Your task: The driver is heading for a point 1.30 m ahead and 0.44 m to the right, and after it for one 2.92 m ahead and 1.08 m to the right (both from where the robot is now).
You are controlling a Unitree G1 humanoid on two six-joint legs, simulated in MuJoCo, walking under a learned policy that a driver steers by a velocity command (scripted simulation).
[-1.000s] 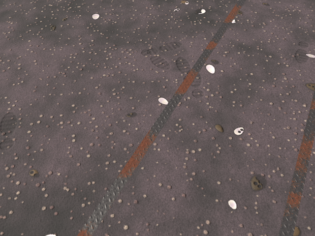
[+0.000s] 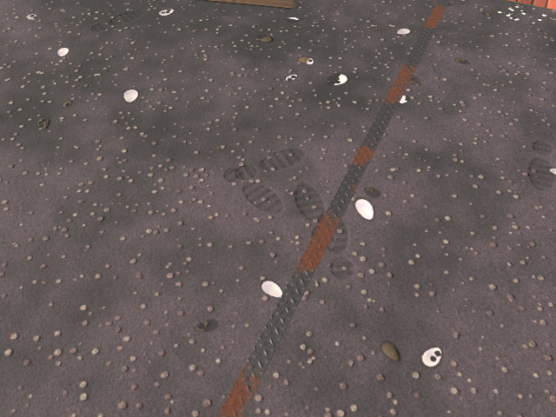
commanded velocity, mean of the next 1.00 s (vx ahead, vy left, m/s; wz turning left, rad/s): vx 0.50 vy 0.00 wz -0.04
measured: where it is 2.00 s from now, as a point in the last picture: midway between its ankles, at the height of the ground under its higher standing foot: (327, 238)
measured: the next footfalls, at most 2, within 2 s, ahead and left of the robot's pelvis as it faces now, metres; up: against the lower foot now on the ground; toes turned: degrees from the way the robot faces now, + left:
right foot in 0.30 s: +0.34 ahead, -0.17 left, +0.00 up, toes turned -2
left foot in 0.86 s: +0.65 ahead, +0.08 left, +0.00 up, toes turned +3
